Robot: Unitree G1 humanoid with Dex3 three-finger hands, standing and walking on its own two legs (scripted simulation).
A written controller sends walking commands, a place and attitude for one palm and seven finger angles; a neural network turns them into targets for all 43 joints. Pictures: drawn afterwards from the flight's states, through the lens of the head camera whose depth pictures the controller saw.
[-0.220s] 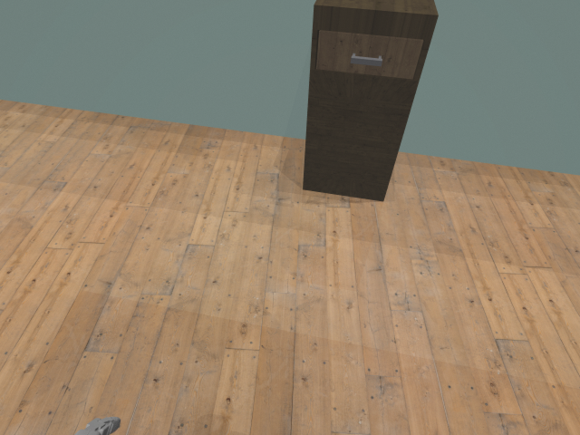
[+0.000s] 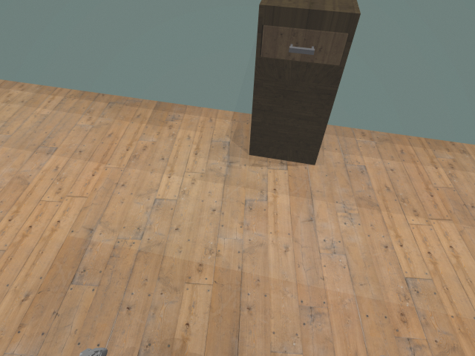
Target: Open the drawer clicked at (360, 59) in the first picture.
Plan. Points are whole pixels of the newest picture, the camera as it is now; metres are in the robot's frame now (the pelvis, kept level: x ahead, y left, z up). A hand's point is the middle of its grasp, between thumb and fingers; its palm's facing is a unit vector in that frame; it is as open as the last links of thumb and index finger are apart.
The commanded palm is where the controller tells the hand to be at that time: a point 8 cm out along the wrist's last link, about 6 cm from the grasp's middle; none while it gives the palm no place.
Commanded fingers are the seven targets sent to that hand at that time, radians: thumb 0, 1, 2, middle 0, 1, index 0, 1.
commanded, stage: stand and wait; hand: left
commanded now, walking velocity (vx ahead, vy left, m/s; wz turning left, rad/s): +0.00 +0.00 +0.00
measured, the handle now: (301, 48) +1.38 -0.21 -0.05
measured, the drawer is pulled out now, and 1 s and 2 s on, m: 0.00 0.00 0.00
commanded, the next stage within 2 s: look at it before walking up in 0.60 s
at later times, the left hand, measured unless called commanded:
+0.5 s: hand out of the picture +0.06 +0.24 -0.15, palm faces -0.02 -0.94 -0.34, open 7.4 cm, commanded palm none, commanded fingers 0.00 0.90 0.90 -0.20 -0.30 -0.20 -0.30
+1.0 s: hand out of the picture +0.06 +0.24 -0.15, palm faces -0.03 -0.94 -0.33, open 7.4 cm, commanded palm none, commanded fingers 0.00 0.90 0.90 -0.20 -0.30 -0.20 -0.30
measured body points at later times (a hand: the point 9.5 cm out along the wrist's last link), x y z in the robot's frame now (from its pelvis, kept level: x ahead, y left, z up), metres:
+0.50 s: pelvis -0.01 -0.01 +0.00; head -0.02 +0.00 +0.45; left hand +0.06 +0.29 -0.13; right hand +0.06 -0.30 -0.13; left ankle +0.00 +0.13 -0.74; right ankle +0.00 -0.12 -0.74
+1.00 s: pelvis -0.01 -0.01 +0.01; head -0.01 +0.00 +0.46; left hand +0.06 +0.29 -0.13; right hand +0.06 -0.30 -0.13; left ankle +0.00 +0.13 -0.74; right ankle +0.00 -0.12 -0.74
